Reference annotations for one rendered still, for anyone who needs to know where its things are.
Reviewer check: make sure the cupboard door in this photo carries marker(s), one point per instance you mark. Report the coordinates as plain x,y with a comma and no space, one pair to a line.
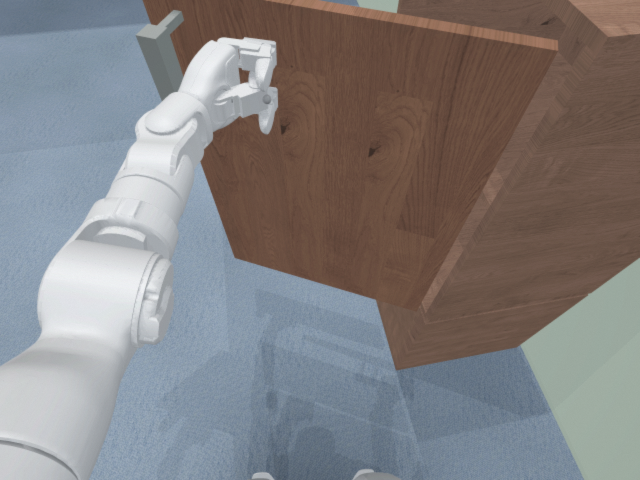
388,128

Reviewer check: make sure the left robot forearm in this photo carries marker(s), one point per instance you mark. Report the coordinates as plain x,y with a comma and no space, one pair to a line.
149,193

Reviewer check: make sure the handle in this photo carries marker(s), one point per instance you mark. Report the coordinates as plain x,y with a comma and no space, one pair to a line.
159,53

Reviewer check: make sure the left robot hand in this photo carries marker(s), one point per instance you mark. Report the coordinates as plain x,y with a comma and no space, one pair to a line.
212,77

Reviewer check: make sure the left robot upper arm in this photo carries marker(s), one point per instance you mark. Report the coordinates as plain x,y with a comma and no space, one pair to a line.
57,398

